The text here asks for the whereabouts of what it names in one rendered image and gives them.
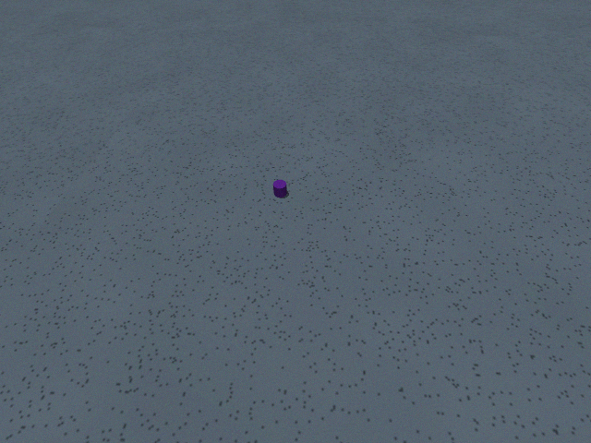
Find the tin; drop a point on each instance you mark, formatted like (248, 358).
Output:
(279, 188)

